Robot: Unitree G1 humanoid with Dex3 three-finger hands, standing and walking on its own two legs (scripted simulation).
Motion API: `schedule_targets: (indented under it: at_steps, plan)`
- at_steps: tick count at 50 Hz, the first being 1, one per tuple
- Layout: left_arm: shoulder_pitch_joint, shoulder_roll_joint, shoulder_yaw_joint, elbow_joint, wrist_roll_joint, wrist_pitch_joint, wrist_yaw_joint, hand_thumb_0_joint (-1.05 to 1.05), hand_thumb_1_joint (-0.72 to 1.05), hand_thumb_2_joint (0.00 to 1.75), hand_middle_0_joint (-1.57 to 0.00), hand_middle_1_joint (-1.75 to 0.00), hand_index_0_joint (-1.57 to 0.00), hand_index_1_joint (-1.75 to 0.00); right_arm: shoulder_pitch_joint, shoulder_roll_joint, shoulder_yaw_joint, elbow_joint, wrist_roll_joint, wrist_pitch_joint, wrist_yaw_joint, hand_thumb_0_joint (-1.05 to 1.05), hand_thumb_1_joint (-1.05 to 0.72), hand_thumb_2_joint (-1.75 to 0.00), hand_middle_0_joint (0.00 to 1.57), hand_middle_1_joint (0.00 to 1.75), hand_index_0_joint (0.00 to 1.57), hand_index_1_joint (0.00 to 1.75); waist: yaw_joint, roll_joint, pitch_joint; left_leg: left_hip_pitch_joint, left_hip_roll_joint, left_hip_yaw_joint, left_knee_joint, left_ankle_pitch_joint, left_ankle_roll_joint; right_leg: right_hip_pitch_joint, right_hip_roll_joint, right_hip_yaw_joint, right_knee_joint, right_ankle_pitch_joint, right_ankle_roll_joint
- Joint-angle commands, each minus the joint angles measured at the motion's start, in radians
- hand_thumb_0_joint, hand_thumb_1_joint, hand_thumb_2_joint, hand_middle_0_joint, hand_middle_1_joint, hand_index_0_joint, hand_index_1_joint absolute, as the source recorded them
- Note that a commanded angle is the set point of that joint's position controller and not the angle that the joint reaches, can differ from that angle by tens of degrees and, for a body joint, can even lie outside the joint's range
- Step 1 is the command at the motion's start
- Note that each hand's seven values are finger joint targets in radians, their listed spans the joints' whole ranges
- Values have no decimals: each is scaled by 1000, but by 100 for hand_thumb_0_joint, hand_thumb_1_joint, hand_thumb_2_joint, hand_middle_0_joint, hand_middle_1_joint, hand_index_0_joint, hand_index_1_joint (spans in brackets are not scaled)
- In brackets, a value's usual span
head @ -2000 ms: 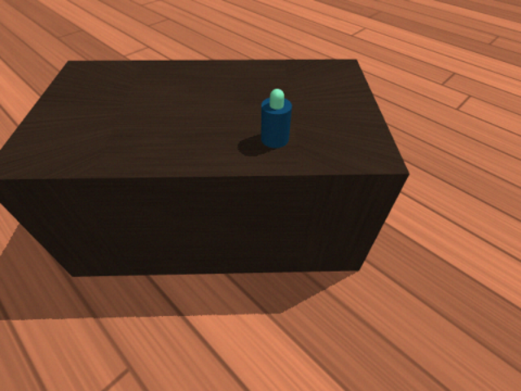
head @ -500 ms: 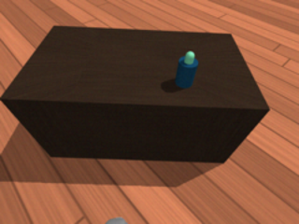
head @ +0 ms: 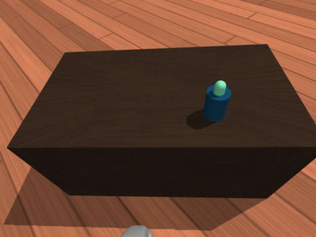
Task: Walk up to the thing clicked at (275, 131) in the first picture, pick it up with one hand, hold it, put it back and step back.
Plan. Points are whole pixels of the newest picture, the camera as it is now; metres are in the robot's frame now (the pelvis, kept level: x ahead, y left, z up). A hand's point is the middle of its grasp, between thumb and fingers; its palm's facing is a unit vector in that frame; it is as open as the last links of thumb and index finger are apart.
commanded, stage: walk up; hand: right
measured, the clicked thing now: (217, 99) +0.61 -0.19 -0.08
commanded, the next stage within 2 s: stand in 1.56 s
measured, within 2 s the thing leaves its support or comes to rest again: neither
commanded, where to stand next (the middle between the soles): +0.14 +0.03 m, yaw -2 degrees
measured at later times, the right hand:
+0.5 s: hand (243, 225) +0.18 -0.21 -0.15, palm faces +0.01 +0.92 -0.38, open 7.4 cm
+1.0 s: hand (249, 236) +0.16 -0.21 -0.14, palm faces +0.01 +0.93 -0.37, open 7.4 cm
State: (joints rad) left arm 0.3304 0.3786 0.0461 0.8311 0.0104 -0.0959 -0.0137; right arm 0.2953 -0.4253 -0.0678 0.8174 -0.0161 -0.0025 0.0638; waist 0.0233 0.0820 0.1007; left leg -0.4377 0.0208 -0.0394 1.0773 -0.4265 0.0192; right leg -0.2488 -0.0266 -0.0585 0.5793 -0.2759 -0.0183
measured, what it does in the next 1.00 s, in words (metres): steps on the spot: left foot, then right foot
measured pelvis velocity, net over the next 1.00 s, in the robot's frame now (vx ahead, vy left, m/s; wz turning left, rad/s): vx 0.08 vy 0.05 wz -0.04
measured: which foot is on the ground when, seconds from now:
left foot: up 0.00-0.16, down 0.18-1.00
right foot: down 0.00-0.18, up 0.20-0.42, down 0.44-1.00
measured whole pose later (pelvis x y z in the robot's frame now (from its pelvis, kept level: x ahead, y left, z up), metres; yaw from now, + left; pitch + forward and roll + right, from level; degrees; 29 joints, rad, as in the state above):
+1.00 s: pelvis +0.08 +0.05 +0.01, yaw -2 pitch -2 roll +0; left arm 0.08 0.37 0.02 1.04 0.00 0.02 -0.03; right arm 0.11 -0.37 0.01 1.08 0.00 -0.03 0.01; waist 0.00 -0.01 0.08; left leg -0.27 0.04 0.02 0.49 -0.17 -0.01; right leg -0.17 -0.03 -0.04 0.50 -0.29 0.01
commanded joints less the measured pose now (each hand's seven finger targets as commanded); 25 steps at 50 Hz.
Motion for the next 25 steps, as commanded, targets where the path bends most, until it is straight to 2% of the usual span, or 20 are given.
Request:
schedule_targets:
  at_steps: [1, 4, 5, 6, 7, 8, 9, 10, 11, 13, 14, 15, 17, 19, 20, 21, 22, 23, 24, 25]
  plan:
    - [44, 306, 88, -74, 4, -26, 20, 0, 90, 90, -20, -30, -20, -30, 30, -151, -59, -85, -5, -19, -2, 0, -90, -90, 20, 30, 20, 30, -3, -243, -32, -65, 62, 27, -184, 57, -31, 33, -228, 193, -203, 312, -222]
    - [18, 285, 64, -91, 10, -8, 23, 0, 90, 90, -20, -30, -20, -30, -18, -115, -50, -80, 4, -27, -16, 0, -90, -90, 20, 30, 20, 30, 1, -271, -55, 91, 33, 84, -346, 181, -26, -46, -184, 103, -99, 514, -185]
    - [3, 287, 59, -91, 7, 1, 24, 0, 90, 90, -20, -30, -20, -30, -7, -113, -51, -65, 7, -33, -23, 0, -90, -90, 20, 30, 20, 30, -11, -261, -88, 162, 16, 101, -397, 253, -19, -66, -175, 88, -47, 519, -172]
    - [-23, 284, 59, -87, 0, 13, 26, 0, 90, 90, -20, -30, -20, -30, 23, -113, -52, -40, 8, -41, -31, 0, -90, -90, 20, 30, 20, 30, -35, -231, -110, 243, -8, 125, -488, 331, -13, -91, -148, 64, 34, 458, -152]
    - [-34, 248, 46, -92, -5, 24, 28, 0, 90, 90, -20, -30, -20, -30, 64, -135, -59, -13, 4, -49, -39, 0, -90, -90, 20, 30, 20, 30, -58, -158, -131, 324, -26, 131, -532, 395, -2, -133, -112, 46, 130, 335, -118]
    - [5, 192, 25, -94, -9, 33, 27, 0, 90, 90, -20, -30, -20, -30, 99, -199, -73, -3, -3, -56, -49, 0, -90, -90, 20, 30, 20, 30, -73, -7, -153, 402, 64, 21, -578, 429, 29, -212, -62, 38, 257, 141, -78]
    - [45, 130, 6, -98, -21, 44, 28, 0, 90, 90, -20, -30, -20, -30, 90, -260, -77, -25, -12, -67, -58, 0, -90, -90, 20, 30, 20, 30, -58, 172, -186, 402, 318, -336, -661, 468, 105, -288, 39, 67, 415, -267, -23]
    - [67, 220, 29, -50, -28, 72, 44, 0, 90, 90, -20, -30, -20, -30, 26, -298, -79, -47, 16, -62, -60, 0, -90, -90, 20, 30, 20, 30, -48, 92, -200, 263, 407, -462, -716, 277, 240, -195, 18, 136, 492, -348, -27]
    - [43, 246, 31, -27, -21, 77, 44, 0, 90, 90, -20, -30, -20, -30, -46, -273, -76, -56, 14, -56, -64, 0, -90, -90, 20, 30, 20, 30, -29, 42, -149, 211, 382, -427, -717, 222, 245, -195, -5, 147, 514, -330, -25]
    - [43, 239, 39, 14, -21, 75, 41, 0, 90, 90, -20, -30, -20, -30, -120, -237, -52, -57, 1, -52, -76, 0, -90, -90, 20, 30, 20, 30, -3, 80, -102, 147, 288, -264, -669, 207, 189, -190, -29, 149, 447, -303, -26]
    - [62, 240, 39, 33, -19, 75, 37, 0, 90, 90, -20, -30, -20, -30, -128, -248, -50, -49, 3, -52, -79, 0, -90, -90, 20, 30, 20, 30, 6, 134, -90, 135, 279, -212, -653, 257, 181, -180, -41, 108, 388, -274, -26]
    - [63, 232, 42, 48, -17, 74, 32, 0, 90, 90, -20, -30, -20, -30, -128, -253, -49, -38, 1, -49, -79, 0, -90, -90, 20, 30, 20, 30, 1, 164, -92, 124, 278, -201, -636, 319, 185, -145, -35, 79, 330, -267, -19]
    - [36, 223, 45, 55, -3, 80, 25, 0, 90, 90, -20, -30, -20, -30, -124, -241, -43, -37, 0, -45, -79, 0, -90, -90, 20, 30, 20, 30, -13, 133, -117, 135, 266, -190, -616, 377, 182, -114, -14, 53, 275, -251, -15]
    - [54, 210, 52, 73, 3, 85, 23, 0, 90, 90, -20, -30, -20, -30, -161, -249, -43, -41, 9, -40, -80, 0, -90, -90, 20, 30, 20, 30, 12, 118, -148, 113, 276, -179, -580, 363, 175, -30, -4, 27, 162, -151, -21]
    - [50, 216, 57, 78, 11, 81, 22, 0, 90, 90, -20, -30, -20, -30, -173, -237, -36, -42, 14, -35, -80, 0, -90, -90, 20, 30, 20, 30, 23, 88, -162, 83, 249, -148, -539, 356, 145, 28, 3, 25, 75, -80, -30]
    - [35, 229, 65, 73, 20, 77, 22, 0, 90, 90, -20, -30, -20, -30, -170, -206, -24, -37, 19, -30, -80, 0, -90, -90, 20, 30, 20, 30, 29, 35, -157, 43, 221, -120, -494, 325, 102, 57, -17, 71, 2, -27, -45]
    - [-2, 277, 75, 57, 31, 72, 24, 0, 90, 90, -20, -30, -20, -30, -169, -168, -15, -39, 28, -27, -81, 0, -90, -90, 20, 30, 20, 30, 12, -102, -138, 12, 153, -56, -398, 259, 52, 20, -129, 247, -98, -9, -89]
    - [-98, 322, 76, 31, 23, 72, 16, 0, 90, 90, -20, -30, -20, -30, -180, -143, -11, -26, 32, -24, -86, 0, -90, -90, 20, 30, 20, 30, -17, -209, -87, 45, 16, 54, -326, 53, 8, -118, -240, 396, -163, -22, -176]
    - [-182, 303, 63, 9, 20, 71, 11, 0, 90, 90, -20, -30, -20, -30, -165, -158, -20, 8, 27, -22, -88, 0, -90, -90, 20, 30, 20, 30, -42, -205, -67, 177, 8, 51, -279, -34, 9, -235, -268, 395, -154, 0, -210]
    - [-202, 271, 51, 9, 14, 72, 11, 0, 90, 90, -20, -30, -20, -30, -146, -159, -19, 26, 27, -27, -84, 0, -90, -90, 20, 30, 20, 30, -58, -170, -65, 202, 13, 45, -345, 14, 13, -227, -226, 314, -121, 50, -179]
